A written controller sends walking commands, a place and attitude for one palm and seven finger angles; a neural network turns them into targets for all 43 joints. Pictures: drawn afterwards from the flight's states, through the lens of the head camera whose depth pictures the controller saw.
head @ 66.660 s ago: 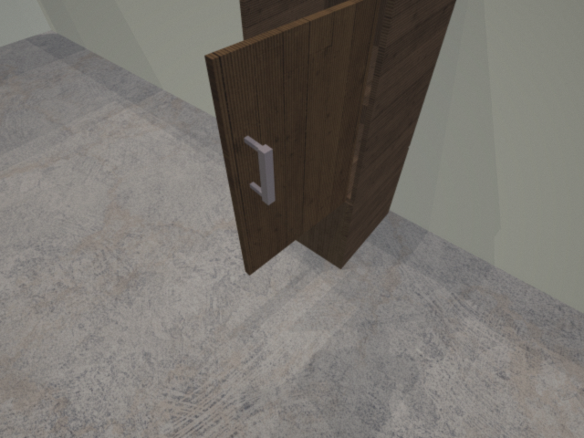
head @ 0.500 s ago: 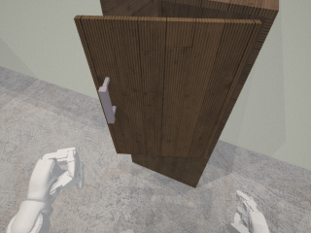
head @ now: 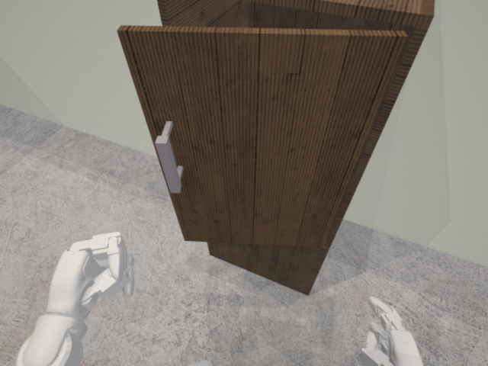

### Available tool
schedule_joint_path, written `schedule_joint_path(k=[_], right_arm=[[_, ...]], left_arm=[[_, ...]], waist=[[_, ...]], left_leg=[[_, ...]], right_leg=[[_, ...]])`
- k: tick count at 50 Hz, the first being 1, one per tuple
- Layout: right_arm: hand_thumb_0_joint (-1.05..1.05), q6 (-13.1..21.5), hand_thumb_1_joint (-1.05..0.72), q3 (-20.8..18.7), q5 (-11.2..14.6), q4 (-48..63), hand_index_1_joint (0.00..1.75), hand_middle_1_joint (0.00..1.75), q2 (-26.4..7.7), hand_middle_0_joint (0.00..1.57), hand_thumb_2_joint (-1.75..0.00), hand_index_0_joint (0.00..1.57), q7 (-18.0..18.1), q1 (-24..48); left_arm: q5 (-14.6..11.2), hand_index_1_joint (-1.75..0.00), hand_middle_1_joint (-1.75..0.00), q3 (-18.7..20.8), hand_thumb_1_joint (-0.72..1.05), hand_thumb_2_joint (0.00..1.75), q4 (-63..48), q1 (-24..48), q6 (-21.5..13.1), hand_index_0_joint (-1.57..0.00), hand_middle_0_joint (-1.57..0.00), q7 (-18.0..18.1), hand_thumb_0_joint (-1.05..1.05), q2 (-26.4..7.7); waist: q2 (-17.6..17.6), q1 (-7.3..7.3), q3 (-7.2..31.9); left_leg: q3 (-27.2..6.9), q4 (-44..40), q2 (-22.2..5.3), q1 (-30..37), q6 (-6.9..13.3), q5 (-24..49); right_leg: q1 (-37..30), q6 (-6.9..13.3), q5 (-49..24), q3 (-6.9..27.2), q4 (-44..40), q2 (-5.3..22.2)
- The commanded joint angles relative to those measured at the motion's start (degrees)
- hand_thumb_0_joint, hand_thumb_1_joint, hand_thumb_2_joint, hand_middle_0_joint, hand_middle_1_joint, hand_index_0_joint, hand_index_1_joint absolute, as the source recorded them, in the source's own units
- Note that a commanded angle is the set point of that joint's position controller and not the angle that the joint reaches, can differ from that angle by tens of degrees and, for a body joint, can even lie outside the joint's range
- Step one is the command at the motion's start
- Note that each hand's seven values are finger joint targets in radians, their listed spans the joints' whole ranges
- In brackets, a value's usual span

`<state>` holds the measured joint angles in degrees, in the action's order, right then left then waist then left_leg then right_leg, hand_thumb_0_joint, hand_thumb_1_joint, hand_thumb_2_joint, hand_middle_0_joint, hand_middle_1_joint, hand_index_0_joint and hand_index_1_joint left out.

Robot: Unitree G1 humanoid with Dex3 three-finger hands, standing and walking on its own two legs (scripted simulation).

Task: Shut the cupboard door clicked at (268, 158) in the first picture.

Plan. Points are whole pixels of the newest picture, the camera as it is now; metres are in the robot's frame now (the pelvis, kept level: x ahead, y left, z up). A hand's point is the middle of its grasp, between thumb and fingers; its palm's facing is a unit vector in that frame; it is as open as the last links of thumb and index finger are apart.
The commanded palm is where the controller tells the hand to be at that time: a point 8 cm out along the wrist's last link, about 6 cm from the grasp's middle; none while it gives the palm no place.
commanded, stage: bring the fist close to the handle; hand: left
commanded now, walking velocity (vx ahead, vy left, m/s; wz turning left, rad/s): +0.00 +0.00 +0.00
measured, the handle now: (172, 158) +0.46 +0.17 +0.08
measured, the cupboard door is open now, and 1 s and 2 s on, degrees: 20 20 14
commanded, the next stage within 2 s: push the door shut along its arc in 1.30 s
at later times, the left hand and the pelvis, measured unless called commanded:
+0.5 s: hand (158, 230) +0.30 +0.16 +0.08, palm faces -0.01 -1.00 -0.04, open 3.1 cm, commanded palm +0.28 +0.21 +0.08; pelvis +0.00 +0.00 +0.00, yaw -1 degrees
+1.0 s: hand (183, 200) +0.36 +0.13 +0.08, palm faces -0.02 -1.00 -0.02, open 3.1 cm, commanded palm +0.33 +0.18 +0.08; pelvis +0.00 +0.00 +0.01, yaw -2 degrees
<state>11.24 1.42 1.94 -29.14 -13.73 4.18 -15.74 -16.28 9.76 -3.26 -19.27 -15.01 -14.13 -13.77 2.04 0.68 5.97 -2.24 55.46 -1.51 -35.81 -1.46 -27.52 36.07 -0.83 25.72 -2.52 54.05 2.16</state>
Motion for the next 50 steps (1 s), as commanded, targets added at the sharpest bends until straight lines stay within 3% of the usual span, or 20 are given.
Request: schedule_joint_path(k=[1,8,14,17,19,23,27,29,32,35,37,38,44,45,47,48,50], right_arm=[[0.00,3.7,-0.90,-2.7,0.1,8.1,0.30,0.30,-6.9,0.20,-0.90,0.20,0.6,3.7],[0.00,3.5,-0.90,-2.7,0.0,7.5,0.30,0.30,-6.9,0.20,-0.90,0.20,0.5,3.9],[0.00,2.2,-0.90,-2.7,-0.3,7.1,0.30,0.30,-6.7,0.20,-0.90,0.20,-0.1,4.0],[0.00,1.5,-0.90,-2.8,-0.3,6.4,0.30,0.30,-6.8,0.20,-0.90,0.20,-0.4,3.9],[0.00,1.3,-0.90,-2.7,-0.2,6.0,0.30,0.30,-6.7,0.20,-0.90,0.20,-0.5,4.0],[0.00,1.1,-0.90,-3.1,-0.3,5.3,0.30,0.30,-6.8,0.20,-0.90,0.20,-0.7,3.3],[0.00,0.5,-0.90,-3.4,-0.4,4.5,0.30,0.30,-7.1,0.20,-0.90,0.20,-0.7,2.8],[0.00,0.2,-0.90,-3.5,-0.3,4.4,0.30,0.30,-6.7,0.20,-0.90,0.20,-0.9,2.9],[0.00,-0.5,-0.90,-3.5,-0.4,4.0,0.30,0.30,-6.8,0.20,-0.90,0.20,-1.0,2.6],[0.00,-0.9,-0.90,-3.5,-0.3,3.5,0.30,0.30,-6.7,0.20,-0.90,0.20,-1.1,2.6],[0.00,-1.3,-0.90,-3.7,-0.4,3.0,0.30,0.30,-7.1,0.20,-0.90,0.20,-1.0,2.3],[0.00,-1.4,-0.90,-3.6,-0.4,3.2,0.30,0.30,-6.8,0.20,-0.90,0.20,-1.2,2.4],[0.00,-2.5,-0.90,-3.7,-0.4,2.3,0.30,0.30,-6.9,0.20,-0.90,0.20,-1.4,1.7],[0.00,-2.6,-0.90,-3.6,-0.4,2.3,0.30,0.30,-6.8,0.20,-0.90,0.20,-1.5,1.7],[0.00,-3.1,-0.90,-3.9,-0.5,2.4,0.30,0.30,-7.2,0.20,-0.90,0.20,-1.6,1.1],[0.00,-3.3,-0.90,-3.7,-0.5,2.7,0.30,0.30,-6.8,0.20,-0.90,0.20,-1.8,1.4],[0.00,-3.6,-0.90,-4.0,-0.5,3.0,0.30,0.30,-6.9,0.20,-0.90,0.20,-2.1,1.1]], left_arm=[[-0.5,-1.50,-1.50,2.6,0.90,0.90,-10.5,10.7,-4.1,-1.30,-1.30,0.5,0.00,-6.1],[1.9,-1.50,-1.50,0.3,0.90,0.90,-8.8,18.7,-2.5,-1.30,-1.30,3.1,0.00,-5.4],[2.8,-1.50,-1.50,2.3,0.90,0.90,-4.3,21.0,-1.6,-1.30,-1.30,5.6,0.00,-6.1],[3.1,-1.50,-1.50,2.9,0.90,0.90,-1.8,22.9,-1.8,-1.30,-1.30,6.0,0.00,-6.5],[3.2,-1.50,-1.50,1.4,0.90,0.90,-0.9,27.2,-2.3,-1.30,-1.30,5.9,0.00,-5.3],[3.5,-1.50,-1.50,-0.5,0.90,0.90,0.5,30.0,-3.0,-1.30,-1.30,5.9,0.00,-3.7],[3.6,-1.50,-1.50,1.7,0.90,0.90,2.8,31.1,-3.4,-1.30,-1.30,6.2,0.00,-5.7],[3.8,-1.50,-1.50,0.7,0.90,0.90,2.8,33.2,-3.7,-1.30,-1.30,6.3,0.00,-4.5],[4.1,-1.50,-1.50,0.8,0.90,0.90,4.4,34.7,-4.0,-1.30,-1.30,6.8,0.00,-4.6],[4.6,-1.50,-1.50,-0.8,0.90,0.90,6.7,39.7,-4.3,-1.30,-1.30,7.4,0.00,-3.3],[5.0,-1.50,-1.50,0.9,0.90,0.90,8.3,40.8,-4.6,-1.30,-1.30,8.0,0.00,-5.2],[5.0,-1.50,-1.50,-0.8,0.90,0.90,8.6,42.1,-4.6,-1.30,-1.30,7.9,0.00,-3.3],[5.7,-1.50,-1.50,0.6,0.90,0.90,13.6,48.4,-5.0,-1.30,-1.30,9.0,0.00,-4.6],[5.9,-1.50,-1.50,-0.9,0.90,0.90,14.2,49.4,-5.1,-1.30,-1.30,9.1,0.00,-3.1],[6.1,-1.50,-1.50,1.5,0.90,0.90,16.1,47.1,-5.2,-1.30,-1.30,9.4,0.00,-5.1],[6.1,-1.50,-1.50,0.0,0.90,0.90,16.0,47.1,-5.3,-1.30,-1.30,9.3,0.00,-3.5],[5.8,-1.50,-1.50,1.9,0.90,0.90,15.7,45.1,-5.6,-1.30,-1.30,9.4,0.00,-4.6]], waist=[[-0.6,-1.58,6.9],[0.4,-1.70,9.2],[-1.1,-0.50,10.6],[-2.8,-0.81,10.1],[-1.8,-1.57,9.4],[-1.9,-2.04,11.5],[-3.4,-1.44,12.3],[-1.7,-1.61,13.2],[-2.0,-1.72,12.9],[-2.1,-2.74,12.0],[-2.6,-2.39,12.6],[-2.5,-2.66,13.3],[-2.6,-2.53,14.9],[-1.8,-2.75,14.8],[-2.8,-1.80,15.5],[-1.4,-1.82,15.4],[-3.5,-1.13,17.0]], left_leg=[[1.6,-9.1,2.3,2.9,1.9,9.7],[1.2,-10.1,2.1,4.5,2.0,10.1],[2.1,-10.7,2.2,4.2,1.7,12.5],[2.5,-10.7,2.1,3.8,1.9,12.7],[2.5,-11.0,2.1,4.1,1.7,11.9],[2.5,-10.6,1.9,5.7,1.8,14.5],[2.8,-10.7,2.0,5.1,1.9,15.1],[3.1,-10.8,2.0,6.0,1.7,16.1],[3.3,-10.7,2.0,6.0,1.8,16.6],[3.2,-10.8,1.8,5.9,1.7,14.9],[3.2,-10.7,1.8,5.8,1.8,14.8],[3.3,-10.8,1.9,6.1,1.8,14.9],[3.4,-10.8,1.8,5.8,1.7,15.4],[3.4,-10.8,1.8,6.1,1.6,15.6],[3.4,-10.8,1.8,5.9,1.7,16.3],[3.7,-11.0,1.9,6.1,1.6,16.7],[4.1,-11.1,1.9,6.1,1.7,17.9]], right_leg=[[-4.5,1.1,-7.9,-0.2,-9.1,-2.3],[-4.7,1.3,-8.1,-0.7,-8.7,-2.1],[-7.7,1.3,-11.2,-0.4,-8.9,-1.9],[-8.1,1.2,-11.7,0.0,-9.5,-2.0],[-7.1,1.2,-11.0,-0.1,-9.6,-2.0],[-7.7,1.3,-14.5,-0.1,-9.1,-2.0],[-9.3,1.2,-15.5,0.4,-9.4,-1.9],[-9.2,1.2,-17.0,0.3,-9.1,-1.8],[-9.4,1.2,-17.7,0.4,-9.2,-1.9],[-7.7,1.1,-16.1,0.4,-9.4,-1.9],[-8.1,1.2,-15.7,0.7,-9.5,-2.0],[-8.4,1.2,-16.1,0.7,-9.5,-1.9],[-8.9,1.3,-17.2,0.9,-9.2,-1.8],[-8.5,1.4,-17.4,0.7,-9.0,-1.9],[-9.5,1.5,-18.0,0.7,-9.0,-2.0],[-9.8,1.5,-19.0,0.8,-9.0,-1.9],[-11.6,1.4,-20.9,1.0,-9.1,-1.9]])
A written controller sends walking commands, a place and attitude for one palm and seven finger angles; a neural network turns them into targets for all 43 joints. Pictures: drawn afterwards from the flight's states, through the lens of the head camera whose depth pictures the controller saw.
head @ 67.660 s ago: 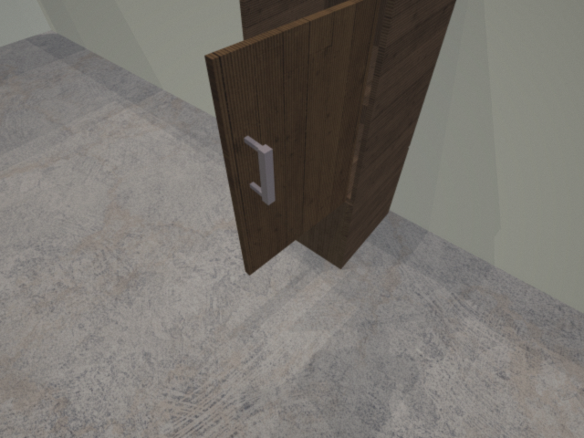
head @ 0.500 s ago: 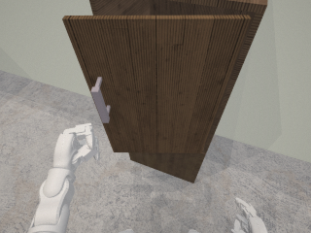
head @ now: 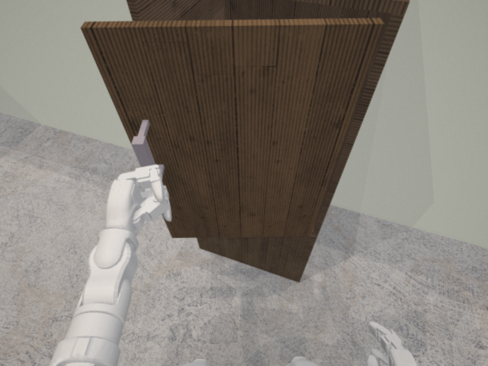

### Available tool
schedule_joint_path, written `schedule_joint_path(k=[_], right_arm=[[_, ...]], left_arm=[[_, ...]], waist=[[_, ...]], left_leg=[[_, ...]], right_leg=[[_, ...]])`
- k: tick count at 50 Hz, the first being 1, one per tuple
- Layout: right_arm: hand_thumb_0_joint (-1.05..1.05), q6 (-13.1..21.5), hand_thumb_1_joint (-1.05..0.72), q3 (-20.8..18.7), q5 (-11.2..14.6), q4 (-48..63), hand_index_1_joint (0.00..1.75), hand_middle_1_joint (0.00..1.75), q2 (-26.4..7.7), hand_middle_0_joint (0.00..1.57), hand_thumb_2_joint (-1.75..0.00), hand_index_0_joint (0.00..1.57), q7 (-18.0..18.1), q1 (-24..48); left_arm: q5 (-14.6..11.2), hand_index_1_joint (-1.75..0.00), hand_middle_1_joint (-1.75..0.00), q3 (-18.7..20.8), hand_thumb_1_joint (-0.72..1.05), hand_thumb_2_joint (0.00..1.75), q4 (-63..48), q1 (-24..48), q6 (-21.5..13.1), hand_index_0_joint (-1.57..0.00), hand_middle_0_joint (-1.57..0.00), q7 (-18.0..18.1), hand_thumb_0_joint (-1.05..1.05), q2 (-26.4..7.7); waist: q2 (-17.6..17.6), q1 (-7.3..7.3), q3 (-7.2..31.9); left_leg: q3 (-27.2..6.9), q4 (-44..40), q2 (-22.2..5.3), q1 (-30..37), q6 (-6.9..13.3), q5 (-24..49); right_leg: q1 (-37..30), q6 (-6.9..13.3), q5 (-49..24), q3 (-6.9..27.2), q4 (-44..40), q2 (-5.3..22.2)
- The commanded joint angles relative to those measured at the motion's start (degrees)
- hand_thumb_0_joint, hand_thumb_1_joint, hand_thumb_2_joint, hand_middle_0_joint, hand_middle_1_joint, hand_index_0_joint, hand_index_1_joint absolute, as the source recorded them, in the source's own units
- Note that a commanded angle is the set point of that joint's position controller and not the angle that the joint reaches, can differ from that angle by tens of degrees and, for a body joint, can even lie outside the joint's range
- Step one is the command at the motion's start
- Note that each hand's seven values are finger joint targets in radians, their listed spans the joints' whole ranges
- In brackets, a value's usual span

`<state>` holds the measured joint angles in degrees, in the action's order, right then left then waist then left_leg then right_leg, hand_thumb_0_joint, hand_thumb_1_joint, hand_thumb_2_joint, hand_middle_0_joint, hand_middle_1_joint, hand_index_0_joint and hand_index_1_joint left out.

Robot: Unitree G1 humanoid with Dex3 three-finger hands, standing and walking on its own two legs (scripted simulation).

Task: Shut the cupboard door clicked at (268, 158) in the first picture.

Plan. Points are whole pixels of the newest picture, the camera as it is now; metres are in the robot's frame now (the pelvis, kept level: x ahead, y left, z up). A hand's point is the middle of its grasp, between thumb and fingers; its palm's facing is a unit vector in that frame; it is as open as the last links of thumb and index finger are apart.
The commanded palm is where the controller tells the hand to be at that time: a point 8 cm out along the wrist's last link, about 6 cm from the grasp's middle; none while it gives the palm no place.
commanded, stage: bring the fist close to the handle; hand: left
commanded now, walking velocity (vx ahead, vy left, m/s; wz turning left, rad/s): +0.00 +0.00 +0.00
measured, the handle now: (151, 158) +0.46 +0.19 +0.07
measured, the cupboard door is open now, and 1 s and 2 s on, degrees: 20 14 1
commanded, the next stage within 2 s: push the door shut along its arc in 0.30 s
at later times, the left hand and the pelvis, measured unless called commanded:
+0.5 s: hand (162, 204) +0.35 +0.15 +0.08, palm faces +0.00 -1.00 -0.02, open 3.1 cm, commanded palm +0.34 +0.19 +0.08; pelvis +0.00 +0.00 +0.00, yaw +0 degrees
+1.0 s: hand (170, 171) +0.42 +0.15 +0.08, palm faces -0.12 -0.99 -0.03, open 3.1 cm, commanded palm +0.41 +0.19 +0.08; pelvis -0.02 +0.01 -0.01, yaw +0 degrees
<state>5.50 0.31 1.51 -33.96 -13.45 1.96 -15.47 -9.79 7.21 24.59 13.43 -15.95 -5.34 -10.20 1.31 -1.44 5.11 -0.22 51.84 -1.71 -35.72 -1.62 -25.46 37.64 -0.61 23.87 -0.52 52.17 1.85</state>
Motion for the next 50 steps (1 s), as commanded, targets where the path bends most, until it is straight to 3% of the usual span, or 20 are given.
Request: schedule_joint_path(k=[1,5,7,10,11,13,16,18,21,26,27,28,30,32,36,37,40,41,43,50], right_arm=[[0.00,1.9,-0.90,-2.8,0.0,8.0,0.30,0.30,-7.0,0.20,-0.90,0.20,0.1,0.9],[0.00,1.4,-0.90,-3.0,0.0,8.0,0.30,0.30,-7.0,0.20,-0.90,0.20,0.0,0.7],[0.00,1.2,-0.90,-2.9,0.0,8.0,0.30,0.30,-7.3,0.20,-0.90,0.20,0.2,0.8],[0.00,1.2,-0.90,-2.9,0.0,7.4,0.30,0.30,-7.2,0.20,-0.90,0.20,0.4,1.1],[0.00,1.4,-0.90,-2.9,0.0,7.3,0.30,0.30,-7.2,0.20,-0.90,0.20,0.5,1.3],[0.00,1.3,-0.90,-2.8,0.0,6.8,0.30,0.30,-7.3,0.20,-0.90,0.20,0.7,1.3],[0.00,1.5,-0.90,-3.0,0.1,7.0,0.30,0.30,-7.3,0.20,-0.90,0.20,0.8,1.4],[0.00,1.5,-0.90,-2.9,0.1,7.2,0.30,0.30,-7.1,0.20,-0.90,0.20,0.6,1.4],[0.00,1.4,-0.90,-3.0,0.2,7.1,0.30,0.30,-7.4,0.20,-0.90,0.20,0.5,1.0],[0.00,1.1,-0.90,-2.5,0.3,6.2,0.30,0.30,-7.7,0.20,-0.90,0.20,1.0,1.2],[0.00,1.1,-0.90,-2.5,0.3,5.8,0.30,0.30,-8.0,0.20,-0.90,0.20,1.3,0.8],[0.00,0.9,-0.90,-2.4,0.2,5.5,0.30,0.30,-8.0,0.20,-0.90,0.20,1.4,0.9],[0.00,1.0,-0.90,-2.4,0.2,5.6,0.30,0.30,-7.7,0.20,-0.90,0.20,1.4,0.8],[0.00,0.6,-0.90,-2.5,0.2,5.3,0.30,0.30,-8.2,0.20,-0.90,0.20,1.4,-0.2],[0.00,-0.1,-0.90,-2.6,0.3,5.0,0.30,0.30,-8.3,0.20,-0.90,0.20,1.0,-1.6],[0.00,-0.3,-0.90,-2.6,0.4,5.0,0.30,0.30,-8.7,0.20,-0.90,0.20,1.1,-2.1],[0.00,-0.7,-0.90,-3.0,0.4,4.7,0.30,0.30,-8.7,0.20,-0.90,0.20,0.8,-3.2],[0.00,-0.8,-0.90,-2.9,0.4,4.3,0.30,0.30,-8.6,0.20,-0.90,0.20,0.8,-3.5],[0.00,-1.0,-0.90,-3.1,0.3,3.9,0.30,0.30,-9.2,0.20,-0.90,0.20,0.9,-4.4],[0.00,-1.5,-0.90,-3.3,0.3,2.6,0.30,0.30,-9.8,0.20,-0.90,0.20,0.8,-6.6]], left_arm=[[-0.7,-1.50,-1.50,3.7,0.90,0.90,-12.3,12.3,-4.8,-1.30,-1.30,0.5,0.00,-7.6],[-0.7,-1.50,-1.50,2.9,0.90,0.90,-12.9,13.1,-5.5,-1.30,-1.30,0.4,0.00,-6.7],[-0.6,-1.50,-1.50,3.6,0.90,0.90,-13.1,13.4,-5.8,-1.30,-1.30,0.5,0.00,-8.0],[-0.6,-1.50,-1.50,2.7,0.90,0.90,-12.5,15.7,-6.4,-1.30,-1.30,0.5,0.00,-7.1],[-0.7,-1.50,-1.50,2.7,0.90,0.90,-13.2,17.4,-6.7,-1.30,-1.30,0.5,0.00,-7.4],[-0.7,-1.50,-1.50,3.6,0.90,0.90,-11.8,18.3,-6.9,-1.30,-1.30,0.4,0.00,-8.5],[-1.0,-1.50,-1.50,4.2,0.90,0.90,-11.4,16.7,-7.0,-1.30,-1.30,-0.2,0.00,-8.8],[-0.9,-1.50,-1.50,2.4,0.90,0.90,-12.0,15.5,-6.8,-1.30,-1.30,-0.6,0.00,-6.9],[-1.0,-1.50,-1.50,1.6,0.90,0.90,-10.5,15.9,-6.1,-1.30,-1.30,-0.8,0.00,-6.3],[-0.1,-1.50,-1.50,1.3,0.90,0.90,-6.7,27.0,-6.2,-1.30,-1.30,-1.3,0.00,-7.9],[-0.1,-1.50,-1.50,2.6,0.90,0.90,-5.6,29.6,-6.4,-1.30,-1.30,-1.3,0.00,-9.9],[0.0,-1.50,-1.50,3.5,0.90,0.90,-4.4,31.6,-6.7,-1.30,-1.30,-1.5,0.00,-11.3],[-0.3,-1.50,-1.50,2.8,0.90,0.90,-2.6,32.9,-6.9,-1.30,-1.30,-2.3,0.00,-10.0],[-0.6,-1.50,-1.50,5.6,0.90,0.90,1.6,31.5,-6.6,-1.30,-1.30,-3.0,0.00,-12.8],[-0.6,-1.50,-1.50,4.4,0.90,0.90,7.0,36.0,-5.9,-1.30,-1.30,-5.2,0.00,-11.8],[-0.8,-1.50,-1.50,5.5,0.90,0.90,7.5,37.4,-6.1,-1.30,-1.30,-5.6,0.00,-13.4],[-0.5,-1.50,-1.50,3.7,0.90,0.90,9.6,40.6,-6.4,-1.30,-1.30,-7.1,0.00,-11.8],[-0.8,-1.50,-1.50,2.4,0.90,0.90,10.0,43.5,-6.5,-1.30,-1.30,-7.5,0.00,-10.6],[-0.7,-1.50,-1.50,4.2,0.90,0.90,12.1,45.9,-6.9,-1.30,-1.30,-8.0,0.00,-13.1],[-0.5,-1.50,-1.50,3.4,0.90,0.90,18.4,54.1,-7.6,-1.30,-1.30,-10.6,0.00,-13.4]], waist=[[-2.7,0.63,17.2],[-2.9,0.13,15.7],[-2.3,0.18,14.4],[-3.7,-0.72,14.4],[-2.0,-0.77,14.5],[-2.5,-0.90,14.6],[-2.3,0.03,16.5],[-0.2,0.02,17.1],[-2.4,-0.60,15.1],[-2.1,-2.50,13.2],[-2.6,-2.61,13.1],[-1.6,-2.55,14.3],[0.0,-2.17,16.7],[-1.2,-1.49,17.7],[-2.3,-2.60,17.8],[-2.5,-2.70,17.6],[-1.0,-3.47,19.2],[-1.6,-4.47,18.8],[-2.9,-4.65,19.2],[-0.1,-5.91,21.5]], left_leg=[[2.2,-7.7,2.0,5.9,1.8,15.6],[2.3,-7.9,2.0,5.8,1.9,15.1],[2.2,-8.2,2.0,5.3,2.0,13.4],[2.1,-8.1,2.0,5.4,2.1,11.9],[2.2,-8.1,2.0,5.4,2.0,11.1],[1.9,-8.1,2.1,5.2,2.1,10.2],[2.1,-8.1,2.2,5.5,2.1,11.3],[2.0,-8.1,2.1,6.7,2.0,13.1],[1.7,-8.1,1.9,6.1,2.0,12.4],[1.3,-7.9,2.0,5.1,2.1,7.6],[1.1,-7.7,2.0,4.7,2.3,7.1],[0.9,-7.6,2.0,4.8,2.2,7.2],[1.0,-7.1,2.2,5.5,2.1,8.8],[1.1,-6.8,2.2,4.7,2.2,10.3],[1.1,-6.1,2.1,3.0,2.0,11.1],[1.0,-5.9,2.1,2.8,2.2,11.4],[0.9,-5.2,2.0,3.7,2.1,12.8],[0.8,-4.9,2.0,3.7,2.2,12.3],[0.4,-4.6,2.0,2.7,2.4,11.6],[-0.4,-3.6,2.0,3.6,2.4,10.5]], right_leg=[[-12.8,1.1,-18.8,-1.1,-7.3,-1.7],[-12.3,1.0,-18.7,-1.0,-7.8,-1.8],[-11.7,1.1,-16.6,-1.0,-8.2,-1.9],[-10.8,0.9,-14.8,-0.8,-8.5,-1.8],[-10.4,0.9,-14.0,-0.6,-8.6,-1.7],[-10.4,1.0,-12.7,-0.6,-8.7,-1.7],[-11.8,1.1,-14.0,-0.3,-8.5,-1.7],[-11.7,1.3,-16.1,-0.9,-7.8,-1.7],[-10.3,1.2,-15.3,-1.2,-8.1,-1.9],[-7.0,1.0,-9.9,-0.8,-8.7,-1.7],[-6.8,1.0,-9.2,-0.6,-8.7,-1.8],[-7.1,1.2,-9.2,-0.4,-8.3,-1.7],[-7.6,1.4,-11.1,-0.5,-7.5,-1.7],[-9.0,1.4,-12.9,-0.5,-7.1,-1.9],[-8.1,1.2,-14.7,-0.5,-6.5,-1.8],[-8.1,1.3,-14.9,-0.5,-6.4,-1.9],[-6.5,1.5,-16.3,-0.7,-5.5,-1.9],[-5.5,1.3,-16.0,-0.8,-5.7,-1.9],[-5.3,1.3,-15.1,-0.6,-5.5,-2.0],[-1.4,1.7,-12.6,-1.0,-4.6,-2.3]])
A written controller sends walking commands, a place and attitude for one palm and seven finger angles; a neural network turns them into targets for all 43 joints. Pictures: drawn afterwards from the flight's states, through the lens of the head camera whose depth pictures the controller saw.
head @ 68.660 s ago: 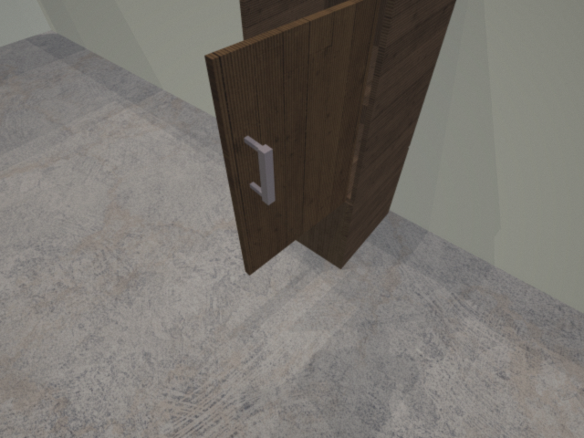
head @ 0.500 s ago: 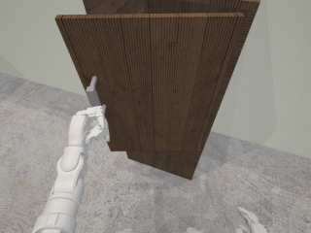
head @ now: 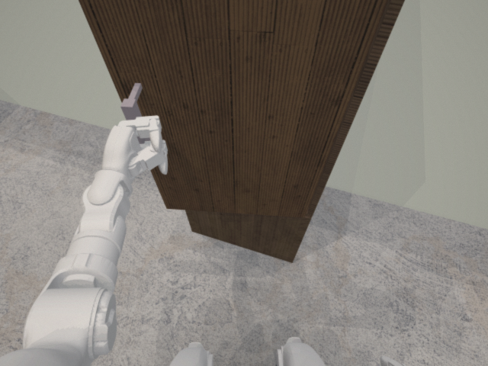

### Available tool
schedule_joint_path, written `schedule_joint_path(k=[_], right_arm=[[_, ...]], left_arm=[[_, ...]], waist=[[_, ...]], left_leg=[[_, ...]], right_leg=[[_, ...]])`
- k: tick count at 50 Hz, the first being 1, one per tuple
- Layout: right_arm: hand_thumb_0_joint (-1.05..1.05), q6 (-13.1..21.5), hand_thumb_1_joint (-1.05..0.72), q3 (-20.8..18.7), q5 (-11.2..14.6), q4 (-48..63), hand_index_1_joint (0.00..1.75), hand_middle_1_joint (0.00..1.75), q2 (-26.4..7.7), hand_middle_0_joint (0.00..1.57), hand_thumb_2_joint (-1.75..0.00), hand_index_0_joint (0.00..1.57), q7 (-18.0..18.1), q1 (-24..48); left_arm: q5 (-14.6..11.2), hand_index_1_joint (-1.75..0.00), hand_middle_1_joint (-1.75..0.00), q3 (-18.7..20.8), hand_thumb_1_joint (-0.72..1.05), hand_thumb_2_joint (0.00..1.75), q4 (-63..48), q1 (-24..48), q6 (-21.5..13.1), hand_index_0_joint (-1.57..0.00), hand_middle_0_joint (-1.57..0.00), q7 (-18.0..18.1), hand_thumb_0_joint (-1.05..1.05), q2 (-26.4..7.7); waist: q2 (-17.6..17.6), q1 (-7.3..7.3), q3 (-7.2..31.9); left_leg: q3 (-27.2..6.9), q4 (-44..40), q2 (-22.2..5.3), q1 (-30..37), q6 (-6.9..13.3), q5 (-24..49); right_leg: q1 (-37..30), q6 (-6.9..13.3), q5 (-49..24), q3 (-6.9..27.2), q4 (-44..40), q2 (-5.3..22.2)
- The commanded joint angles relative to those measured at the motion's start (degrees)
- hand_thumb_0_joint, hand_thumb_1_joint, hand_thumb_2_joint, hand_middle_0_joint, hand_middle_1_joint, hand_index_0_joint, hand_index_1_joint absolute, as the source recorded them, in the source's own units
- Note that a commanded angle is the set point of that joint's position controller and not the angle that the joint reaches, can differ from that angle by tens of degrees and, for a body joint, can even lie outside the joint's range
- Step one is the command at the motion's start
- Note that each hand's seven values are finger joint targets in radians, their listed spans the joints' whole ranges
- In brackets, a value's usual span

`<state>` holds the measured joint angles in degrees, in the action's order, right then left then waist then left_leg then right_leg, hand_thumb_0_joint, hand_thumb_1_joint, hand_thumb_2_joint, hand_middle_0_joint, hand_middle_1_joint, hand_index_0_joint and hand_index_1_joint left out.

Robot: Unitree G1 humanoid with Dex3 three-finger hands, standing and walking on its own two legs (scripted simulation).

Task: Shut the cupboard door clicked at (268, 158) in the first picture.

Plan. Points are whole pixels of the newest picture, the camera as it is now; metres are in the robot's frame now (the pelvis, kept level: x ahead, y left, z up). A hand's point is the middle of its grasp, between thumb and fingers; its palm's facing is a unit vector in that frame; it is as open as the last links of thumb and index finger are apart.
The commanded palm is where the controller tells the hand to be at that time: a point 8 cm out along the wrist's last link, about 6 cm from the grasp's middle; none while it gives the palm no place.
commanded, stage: push the door shut along its arc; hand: left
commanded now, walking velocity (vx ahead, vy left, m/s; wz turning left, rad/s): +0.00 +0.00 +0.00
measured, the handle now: (143, 124) +0.51 +0.18 +0.08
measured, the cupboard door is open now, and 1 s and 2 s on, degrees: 14 1 0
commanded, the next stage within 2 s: pull the fist back off the door in 1.34 s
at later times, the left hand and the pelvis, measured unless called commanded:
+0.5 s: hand (179, 127) +0.50 +0.11 +0.09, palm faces -0.27 -0.96 +0.00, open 3.1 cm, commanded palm +0.50 +0.16 +0.09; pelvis -0.01 +0.01 -0.02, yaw -1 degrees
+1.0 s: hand (198, 108) +0.55 +0.08 +0.09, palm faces -0.38 -0.93 +0.00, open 3.0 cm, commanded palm +0.56 +0.12 +0.09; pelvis +0.00 +0.01 -0.03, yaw -2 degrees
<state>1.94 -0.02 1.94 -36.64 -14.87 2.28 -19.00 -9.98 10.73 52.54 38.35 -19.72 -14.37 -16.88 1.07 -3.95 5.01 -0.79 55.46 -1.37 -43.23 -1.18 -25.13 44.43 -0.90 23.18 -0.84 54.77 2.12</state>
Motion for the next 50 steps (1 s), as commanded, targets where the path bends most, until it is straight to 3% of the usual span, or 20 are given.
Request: schedule_joint_path(k=[1,3,5,6,10,12,14,16,18,21,23,26,31,33,34,37,43,46,48,50], right_arm=[[0.00,1.9,-0.90,-2.9,-0.1,5.1,0.30,0.30,-8.5,0.20,-0.90,0.20,0.5,-3.2],[0.00,1.7,-0.90,-2.8,-0.2,4.9,0.30,0.30,-8.8,0.20,-0.90,0.20,0.7,-3.7],[0.00,1.7,-0.90,-2.6,-0.2,4.5,0.30,0.30,-8.8,0.20,-0.90,0.20,0.6,-4.1],[0.00,1.6,-0.90,-2.6,-0.2,4.4,0.30,0.30,-9.1,0.20,-0.90,0.20,0.6,-4.4],[0.00,1.9,-0.90,-2.6,-0.3,4.0,0.30,0.30,-9.5,0.20,-0.90,0.20,0.6,-5.3],[0.00,2.0,-0.90,-2.4,-0.5,3.8,0.30,0.30,-9.9,0.20,-0.90,0.20,0.7,-6.5],[0.00,2.3,-0.90,-2.4,-0.5,3.5,0.30,0.30,-9.8,0.20,-0.90,0.20,0.5,-6.5],[0.00,2.2,-0.90,-2.5,-0.8,3.4,0.30,0.30,-10.1,0.20,-0.90,0.20,0.3,-7.4],[0.00,2.1,-0.90,-2.5,-0.7,3.4,0.30,0.30,-10.4,0.20,-0.90,0.20,0.4,-8.1],[0.00,2.0,-0.90,-2.4,-0.9,3.5,0.30,0.30,-10.3,0.20,-0.90,0.20,0.1,-8.7],[0.00,2.0,-0.90,-2.4,-1.1,3.5,0.30,0.30,-10.6,0.20,-0.90,0.20,0.1,-9.5],[0.00,1.8,-0.90,-2.4,-1.1,3.2,0.30,0.30,-10.4,0.20,-0.90,0.20,-0.1,-10.0],[0.00,1.7,-0.90,-2.3,-1.4,3.3,0.30,0.30,-10.5,0.20,-0.90,0.20,-0.3,-11.2],[0.00,1.6,-0.90,-2.2,-1.5,3.3,0.30,0.30,-10.8,0.20,-0.90,0.20,-0.2,-12.0],[0.00,1.3,-0.90,-2.2,-1.5,3.5,0.30,0.30,-10.5,0.20,-0.90,0.20,-0.3,-11.9],[0.00,1.1,-0.90,-1.9,-1.6,3.5,0.30,0.30,-10.7,0.20,-0.90,0.20,-0.2,-12.8],[0.00,1.1,-0.90,-2.4,-2.0,3.2,0.30,0.30,-10.9,0.20,-0.90,0.20,-0.2,-13.9],[0.00,0.9,-0.90,-2.5,-2.1,2.8,0.30,0.30,-10.9,0.20,-0.90,0.20,-0.1,-14.0],[0.00,1.2,-0.90,-2.3,-2.1,1.9,0.30,0.30,-10.9,0.20,-0.90,0.20,0.2,-14.2],[0.00,1.3,-0.90,-2.1,-2.2,1.4,0.30,0.30,-11.1,0.20,-0.90,0.20,0.4,-14.7]], left_arm=[[-0.3,-1.50,-1.50,0.2,0.90,0.90,-8.7,30.4,-3.8,-1.30,-1.30,-1.9,0.00,-7.6],[0.1,-1.50,-1.50,1.5,0.90,0.90,-7.3,32.6,-4.1,-1.30,-1.30,-2.3,0.00,-9.9],[0.3,-1.50,-1.50,0.6,0.90,0.90,-6.0,36.0,-4.0,-1.30,-1.30,-2.7,0.00,-9.5],[0.6,-1.50,-1.50,1.5,0.90,0.90,-4.0,35.9,-3.8,-1.30,-1.30,-2.8,0.00,-10.7],[0.8,-1.50,-1.50,1.4,0.90,0.90,-1.9,39.8,-3.7,-1.30,-1.30,-4.1,0.00,-11.7],[0.8,-1.50,-1.50,2.8,0.90,0.90,-0.5,42.3,-3.5,-1.30,-1.30,-4.6,0.00,-13.9],[1.1,-1.50,-1.50,0.6,0.90,0.90,-0.4,44.7,-3.2,-1.30,-1.30,-5.3,0.00,-11.8],[1.1,-1.50,-1.50,2.6,0.90,0.90,0.2,44.4,-2.8,-1.30,-1.30,-5.7,0.00,-14.2],[0.9,-1.50,-1.50,3.8,0.90,0.90,1.0,46.1,-2.4,-1.30,-1.30,-6.2,0.00,-15.7],[1.5,-1.50,-1.50,4.0,0.90,0.90,1.9,47.5,-1.4,-1.30,-1.30,-6.3,0.00,-16.3],[2.0,-1.50,-1.50,6.2,0.90,0.90,1.8,49.1,-1.6,-1.30,-1.30,-6.0,0.00,-19.3],[2.7,-1.50,-1.50,4.0,0.90,0.90,3.2,51.1,-0.9,-1.30,-1.30,-6.5,0.00,-17.4],[2.8,-1.50,-1.50,5.4,0.90,0.90,3.4,52.5,0.2,-1.30,-1.30,-7.2,0.00,-19.3],[3.0,-1.50,-1.50,8.2,0.90,0.90,3.8,53.5,0.2,-1.30,-1.30,-7.2,0.00,-23.0],[3.3,-1.50,-1.50,7.0,0.90,0.90,5.1,51.8,0.8,-1.30,-1.30,-7.3,0.00,-21.3],[3.9,-1.50,-1.50,8.3,0.90,0.90,6.9,53.8,1.5,-1.30,-1.30,-7.2,0.00,-23.7],[4.2,-1.50,-1.50,7.3,0.90,0.90,4.7,57.9,1.5,-1.30,-1.30,-8.8,0.00,-23.3],[4.1,-1.50,-1.50,6.6,0.90,0.90,6.4,57.6,2.7,-1.30,-1.30,-9.6,0.00,-22.6],[4.1,-1.50,-1.50,5.1,0.90,0.90,5.9,62.2,2.8,-1.30,-1.30,-9.9,0.00,-21.6],[4.4,-1.50,-1.50,4.5,0.90,0.90,8.3,63.7,3.6,-1.30,-1.30,-9.9,0.00,-21.6]], waist=[[-0.7,-3.76,21.2],[0.3,-3.94,22.2],[0.8,-5.03,20.8],[-0.3,-5.08,20.3],[1.6,-6.24,22.0],[1.5,-6.83,22.4],[3.4,-7.82,23.7],[4.2,-7.09,25.7],[2.8,-7.80,26.3],[3.7,-7.96,26.1],[4.0,-7.93,28.1],[4.6,-9.21,26.1],[5.6,-9.21,30.0],[5.5,-9.14,30.7],[4.7,-9.13,29.9],[3.5,-10.13,27.9],[6.3,-10.89,33.0],[5.1,-11.26,31.5],[6.8,-12.66,31.3],[5.6,-13.68,28.7]], left_leg=[[0.3,-7.0,1.6,10.1,2.1,9.5],[0.0,-6.6,1.6,9.7,2.1,9.8],[-0.2,-6.4,1.5,9.0,2.2,8.1],[-0.4,-6.5,1.4,8.0,2.3,6.6],[-0.6,-5.3,1.3,7.7,2.4,6.4],[-1.0,-4.7,1.4,7.0,2.6,7.0],[-1.1,-4.1,1.1,8.2,2.5,7.2],[-1.3,-3.5,1.1,8.4,2.3,8.8],[-1.6,-2.8,0.8,8.3,2.5,10.6],[-1.4,-2.3,0.9,6.8,2.5,9.8],[-1.6,-1.6,0.7,7.1,2.6,11.3],[-1.5,-1.1,0.7,6.2,2.6,10.4],[-1.6,0.1,0.7,7.3,2.7,13.9],[-1.7,0.4,0.5,7.2,2.7,15.5],[-1.6,0.6,0.7,6.3,2.7,15.2],[-1.1,1.1,0.7,3.2,3.1,14.5],[-1.4,2.6,0.4,7.2,2.9,18.4],[-1.2,2.9,0.5,5.9,3.0,17.6],[-1.4,3.5,0.4,6.5,3.1,17.3],[-1.8,3.6,0.3,5.0,3.2,15.7]], right_leg=[[-8.2,1.9,-11.6,-0.4,-7.4,-2.5],[-7.6,2.0,-11.6,-0.4,-6.7,-2.5],[-5.6,1.9,-9.6,-0.5,-6.8,-2.7],[-5.3,1.9,-8.0,-0.4,-7.1,-2.7],[-3.3,2.0,-7.4,-0.3,-6.3,-2.8],[-2.8,2.1,-7.7,-0.5,-5.6,-3.1],[-0.6,2.0,-7.4,-0.5,-5.2,-3.0],[-1.1,2.3,-8.5,-0.5,-4.7,-3.0],[-0.4,2.2,-9.7,-0.7,-4.0,-3.2],[0.0,2.1,-9.0,-0.7,-3.9,-3.2],[-0.2,2.1,-10.2,-0.5,-3.2,-3.4],[1.8,2.0,-9.2,-0.7,-3.4,-3.5],[1.1,2.1,-12.0,-0.8,-2.5,-3.7],[0.7,2.1,-13.4,-0.8,-1.9,-3.8],[0.7,2.0,-13.3,-1.0,-2.0,-3.9],[0.4,1.9,-13.5,-0.8,-1.9,-4.1],[2.1,1.9,-16.1,-0.9,-1.0,-4.2],[2.0,1.8,-16.0,-1.0,-1.5,-4.3],[4.5,1.8,-15.2,-1.1,-1.3,-4.3],[6.2,1.9,-13.2,-1.4,-1.4,-4.4]])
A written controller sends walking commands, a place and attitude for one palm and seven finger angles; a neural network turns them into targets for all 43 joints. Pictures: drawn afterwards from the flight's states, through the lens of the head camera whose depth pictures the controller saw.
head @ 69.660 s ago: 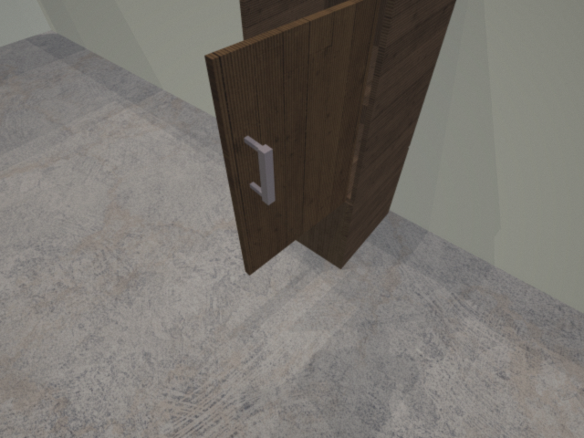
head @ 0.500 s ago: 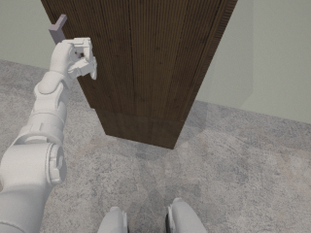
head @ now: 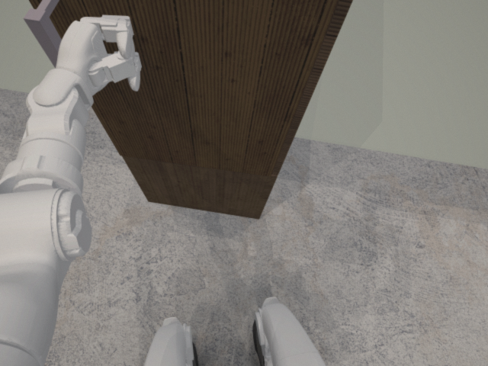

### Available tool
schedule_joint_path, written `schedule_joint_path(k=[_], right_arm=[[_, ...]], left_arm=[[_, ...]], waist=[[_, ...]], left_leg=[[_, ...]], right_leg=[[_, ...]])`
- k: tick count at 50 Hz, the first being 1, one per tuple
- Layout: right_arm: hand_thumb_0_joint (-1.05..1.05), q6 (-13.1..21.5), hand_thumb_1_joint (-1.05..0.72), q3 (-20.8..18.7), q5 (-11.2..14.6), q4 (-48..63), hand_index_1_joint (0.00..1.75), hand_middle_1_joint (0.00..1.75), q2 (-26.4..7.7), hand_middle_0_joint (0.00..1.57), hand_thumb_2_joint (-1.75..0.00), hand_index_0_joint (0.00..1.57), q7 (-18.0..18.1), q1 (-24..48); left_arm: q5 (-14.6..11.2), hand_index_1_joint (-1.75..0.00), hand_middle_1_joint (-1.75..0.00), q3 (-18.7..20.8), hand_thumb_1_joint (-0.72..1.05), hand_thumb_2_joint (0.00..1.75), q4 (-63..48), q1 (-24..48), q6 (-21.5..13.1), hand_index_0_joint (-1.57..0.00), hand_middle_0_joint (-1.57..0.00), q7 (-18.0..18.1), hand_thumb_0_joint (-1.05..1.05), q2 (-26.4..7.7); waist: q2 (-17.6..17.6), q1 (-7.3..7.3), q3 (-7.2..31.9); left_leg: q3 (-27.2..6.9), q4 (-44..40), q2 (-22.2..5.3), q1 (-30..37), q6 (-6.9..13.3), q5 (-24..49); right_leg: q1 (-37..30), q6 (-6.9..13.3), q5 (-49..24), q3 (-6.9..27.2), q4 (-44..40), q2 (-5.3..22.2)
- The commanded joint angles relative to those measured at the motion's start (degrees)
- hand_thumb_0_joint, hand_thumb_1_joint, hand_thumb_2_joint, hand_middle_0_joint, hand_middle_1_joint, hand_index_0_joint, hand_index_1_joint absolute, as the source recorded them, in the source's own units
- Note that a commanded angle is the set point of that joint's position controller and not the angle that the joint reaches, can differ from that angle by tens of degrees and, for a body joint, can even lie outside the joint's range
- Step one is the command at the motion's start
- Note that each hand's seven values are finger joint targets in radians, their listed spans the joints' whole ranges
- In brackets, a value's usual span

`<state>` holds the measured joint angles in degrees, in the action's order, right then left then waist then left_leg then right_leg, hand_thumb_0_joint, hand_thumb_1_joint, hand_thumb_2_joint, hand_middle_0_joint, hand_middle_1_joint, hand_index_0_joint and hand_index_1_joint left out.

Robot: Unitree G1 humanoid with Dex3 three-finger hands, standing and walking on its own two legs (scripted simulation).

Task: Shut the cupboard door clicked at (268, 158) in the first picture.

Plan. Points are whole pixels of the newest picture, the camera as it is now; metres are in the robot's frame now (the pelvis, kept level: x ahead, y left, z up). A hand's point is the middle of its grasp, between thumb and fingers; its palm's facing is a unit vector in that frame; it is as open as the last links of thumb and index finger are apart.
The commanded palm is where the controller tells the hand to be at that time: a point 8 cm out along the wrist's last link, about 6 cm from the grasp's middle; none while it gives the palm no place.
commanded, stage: push the door shut along its arc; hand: left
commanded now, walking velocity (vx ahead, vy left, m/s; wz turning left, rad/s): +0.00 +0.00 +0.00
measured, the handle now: (66, 48) +0.59 +0.18 +0.11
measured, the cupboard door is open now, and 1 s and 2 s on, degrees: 1 0 0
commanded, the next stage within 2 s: pull the fist back off the door in 0.34 s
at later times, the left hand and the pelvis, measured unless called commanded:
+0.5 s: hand (142, 60) +0.55 +0.08 +0.12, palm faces -0.32 -0.95 +0.00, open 3.4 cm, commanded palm +0.58 +0.08 +0.12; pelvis -0.02 +0.00 -0.02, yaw +2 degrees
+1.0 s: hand (170, 61) +0.54 +0.04 +0.12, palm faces +0.05 -1.00 -0.01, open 3.3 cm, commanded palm +0.50 +0.08 +0.12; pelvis -0.01 -0.01 +0.00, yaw +1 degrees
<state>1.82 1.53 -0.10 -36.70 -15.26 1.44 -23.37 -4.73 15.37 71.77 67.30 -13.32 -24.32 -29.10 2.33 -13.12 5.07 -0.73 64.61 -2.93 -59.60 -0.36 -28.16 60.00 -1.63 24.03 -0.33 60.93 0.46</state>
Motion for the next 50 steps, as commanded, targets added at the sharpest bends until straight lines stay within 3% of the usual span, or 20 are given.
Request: schedule_joint_path(k=[1,3,7,8,14,18,19,22,23,25,26,28,30,32,34,37,39,42,44,50], right_arm=[[0.00,1.5,-0.90,-3.7,-0.3,1.2,0.30,0.30,-10.6,0.20,-0.90,0.20,1.2,-10.0],[0.00,2.0,-0.90,-3.6,-0.5,0.7,0.30,0.30,-10.9,0.20,-0.90,0.20,1.5,-10.5],[0.00,2.6,-0.90,-3.6,-0.9,-0.2,0.30,0.30,-10.7,0.20,-0.90,0.20,1.5,-10.9],[0.00,2.9,-0.90,-3.8,-1.0,-0.4,0.30,0.30,-10.9,0.20,-0.90,0.20,1.5,-10.9],[0.00,3.6,-0.90,-3.9,-1.4,-2.1,0.30,0.30,-10.7,0.20,-0.90,0.20,1.3,-9.9],[0.00,4.4,-0.90,-3.8,-1.4,-2.7,0.30,0.30,-11.0,0.20,-0.90,0.20,1.6,-9.7],[0.00,4.5,-0.90,-3.7,-1.4,-2.8,0.30,0.30,-10.7,0.20,-0.90,0.20,1.5,-9.1],[0.00,4.9,-0.90,-3.3,-1.4,-2.9,0.30,0.30,-10.9,0.20,-0.90,0.20,1.6,-9.8],[0.00,5.6,-0.90,-2.9,-2.7,-1.1,0.30,0.30,-9.9,0.20,-0.90,0.20,1.2,-11.7],[0.00,5.5,-0.90,-3.1,-3.8,-1.1,0.30,0.30,-9.2,0.20,-0.90,0.20,-0.7,-11.9],[0.00,5.3,-0.90,-3.5,-4.6,-1.0,0.30,0.30,-9.3,0.20,-0.90,0.20,-1.5,-12.1],[0.00,5.3,-0.90,-3.6,-6.1,-0.8,0.30,0.30,-9.0,0.20,-0.90,0.20,-3.0,-11.8],[0.00,5.0,-0.90,-3.9,-7.1,-1.3,0.30,0.30,-9.0,0.20,-0.90,0.20,-4.6,-12.3],[0.00,4.4,-0.90,-4.3,-7.4,-1.3,0.30,0.30,-9.4,0.20,-0.90,0.20,-5.5,-12.6],[0.00,3.4,-0.90,-4.5,-6.8,-0.9,0.30,0.30,-9.8,0.20,-0.90,0.20,-5.7,-12.0],[0.00,2.7,-0.90,-4.4,-5.9,0.2,0.30,0.30,-10.0,0.20,-0.90,0.20,-5.1,-11.6],[0.00,2.3,-0.90,-4.3,-5.2,0.8,0.30,0.30,-9.8,0.20,-0.90,0.20,-4.8,-11.5],[0.00,2.0,-0.90,-4.3,-4.6,1.3,0.30,0.30,-9.4,0.20,-0.90,0.20,-4.5,-11.4],[0.00,1.8,-0.90,-4.5,-4.4,1.2,0.30,0.30,-9.4,0.20,-0.90,0.20,-4.4,-11.3],[0.00,0.3,-0.90,-5.1,-4.4,2.3,0.30,0.30,-8.5,0.20,-0.90,0.20,-4.9,-11.3]], left_arm=[[-0.6,-1.50,-1.50,-1.2,0.90,0.90,-10.0,35.3,-2.3,-1.30,-1.30,0.1,0.00,-7.9],[-0.5,-1.50,-1.50,-1.0,0.90,0.90,-10.8,39.0,-2.7,-1.30,-1.30,0.1,0.00,-8.8],[-0.5,-1.50,-1.50,-3.3,0.90,0.90,-10.1,41.7,-2.2,-1.30,-1.30,-0.4,0.00,-5.4],[-0.4,-1.50,-1.50,-3.6,0.90,0.90,-12.2,43.7,-2.6,-1.30,-1.30,-0.6,0.00,-5.5],[0.2,-1.50,-1.50,-9.1,0.90,0.90,-10.9,47.3,-1.1,-1.30,-1.30,0.7,0.00,2.7],[-0.3,-1.50,-1.50,-9.7,0.90,0.90,-12.4,50.8,-0.8,-1.30,-1.30,0.9,0.00,3.0],[-0.1,-1.50,-1.50,-10.7,0.90,0.90,-10.7,50.0,-0.3,-1.30,-1.30,1.1,0.00,4.7],[-0.5,-1.50,-1.50,-9.9,0.90,0.90,-10.5,50.0,0.0,-1.30,-1.30,1.9,0.00,4.0],[-4.0,-1.50,-1.50,2.1,0.90,0.90,-11.6,51.1,0.5,-1.30,-1.30,14.0,0.00,0.7],[-1.3,-1.50,-1.50,-0.5,0.90,0.90,-8.7,47.6,1.0,-1.30,-1.30,25.3,0.00,7.5],[-0.2,-1.50,-1.50,0.0,0.90,0.90,-9.3,48.0,0.3,-1.30,-1.30,30.1,0.00,8.7],[2.9,-1.50,-1.50,1.9,0.90,0.90,-10.5,49.2,-2.8,-1.30,-1.30,39.1,0.00,8.8],[9.1,-1.50,-1.50,-0.8,0.90,0.90,-10.0,49.7,-6.2,-1.30,-1.30,43.7,0.00,7.9],[14.0,-1.50,-1.50,-3.7,0.90,0.90,-9.3,51.0,-9.4,-1.30,-1.30,44.1,0.00,6.7],[15.3,-1.50,-1.50,-4.9,0.90,0.90,-6.8,48.8,-10.1,-1.30,-1.30,42.6,0.00,5.7],[12.3,-1.50,-1.50,-4.1,0.90,0.90,-6.7,47.3,-9.6,-1.30,-1.30,39.1,0.00,4.5],[10.4,-1.50,-1.50,-3.8,0.90,0.90,-6.8,43.6,-9.3,-1.30,-1.30,36.8,0.00,4.5],[6.4,-1.50,-1.50,-5.2,0.90,0.90,-7.5,39.4,-9.0,-1.30,-1.30,34.8,0.00,9.6],[4.7,-1.50,-1.50,-3.3,0.90,0.90,-8.3,35.8,-9.1,-1.30,-1.30,34.6,0.00,9.1],[6.1,-1.50,-1.50,0.0,0.90,0.90,-13.9,24.1,-12.6,-1.30,-1.30,36.6,0.00,6.9]], waist=[[4.8,-4.98,28.2],[6.6,-5.56,30.0],[9.6,-6.81,30.5],[10.5,-6.64,32.9],[12.4,-8.41,31.6],[12.6,-9.27,32.6],[13.2,-9.28,31.4],[12.3,-9.71,30.2],[15.2,-5.81,32.4],[9.5,-7.31,29.6],[7.7,-7.46,29.1],[7.2,-6.97,31.0],[7.4,-7.87,31.1],[8.7,-8.83,30.6],[7.8,-8.38,30.1],[6.3,-7.73,31.8],[5.6,-6.02,31.8],[4.6,-5.15,30.4],[2.5,-4.05,30.2],[0.9,0.16,30.6]], left_leg=[[-1.7,-5.2,2.0,20.8,2.5,17.8],[-2.4,-4.6,1.7,23.1,2.4,18.9],[-3.1,-3.6,1.7,25.6,2.4,21.0],[-3.4,-3.3,1.5,27.3,2.2,21.5],[-5.2,-3.3,1.5,29.9,1.9,19.2],[-4.9,-3.4,1.6,30.4,2.1,17.6],[-5.2,-3.6,1.7,30.1,2.0,16.7],[-5.2,-3.9,1.8,29.0,2.3,15.2],[-6.1,-5.0,1.2,24.3,0.8,11.2],[-7.7,-7.0,0.9,22.1,0.4,7.0],[-7.3,-7.2,1.2,20.9,0.4,5.9],[-6.5,-6.9,1.8,19.4,0.4,4.9],[-5.4,-6.5,2.1,18.7,0.5,4.0],[-5.0,-6.7,2.3,19.2,0.7,3.2],[-4.6,-7.3,2.5,18.2,0.8,1.3],[-3.2,-8.0,3.0,17.4,1.4,1.4],[-2.8,-8.8,3.0,17.4,1.3,2.0],[-2.5,-10.0,3.0,18.7,1.2,2.2],[-1.9,-10.2,2.9,18.2,1.3,3.5],[0.2,-11.3,3.0,19.3,1.3,11.8]], right_leg=[[-8.7,2.6,-13.3,-1.9,-7.8,-2.8],[-6.3,2.8,-12.7,-2.4,-6.9,-2.8],[-2.6,3.4,-12.7,-3.3,-5.9,-3.0],[-1.9,3.2,-12.7,-3.1,-5.6,-2.9],[4.5,3.7,-9.5,-4.4,-4.9,-2.9],[5.1,3.8,-8.7,-4.6,-4.6,-3.1],[6.1,3.9,-8.1,-4.9,-4.6,-3.1],[6.0,4.0,-7.1,-5.1,-4.7,-3.1],[3.7,3.1,-6.9,-3.8,-4.9,-2.0],[3.5,2.0,-5.6,-4.7,-4.5,-1.8],[2.5,1.6,-5.1,-4.6,-5.2,-1.8],[1.9,1.3,-4.6,-4.4,-5.1,-1.7],[1.7,1.3,-3.6,-4.0,-5.3,-1.5],[1.9,1.7,-2.9,-3.7,-5.5,-1.4],[0.1,2.1,-1.6,-3.2,-6.3,-1.3],[-5.0,2.1,-2.0,-2.5,-8.0,-1.4],[-7.5,2.2,-2.5,-2.3,-8.7,-1.4],[-8.7,2.2,-2.9,-2.5,-9.9,-1.6],[-10.6,2.0,-4.0,-2.5,-10.4,-1.7],[-17.8,2.1,-10.9,-1.9,-11.0,-1.9]])
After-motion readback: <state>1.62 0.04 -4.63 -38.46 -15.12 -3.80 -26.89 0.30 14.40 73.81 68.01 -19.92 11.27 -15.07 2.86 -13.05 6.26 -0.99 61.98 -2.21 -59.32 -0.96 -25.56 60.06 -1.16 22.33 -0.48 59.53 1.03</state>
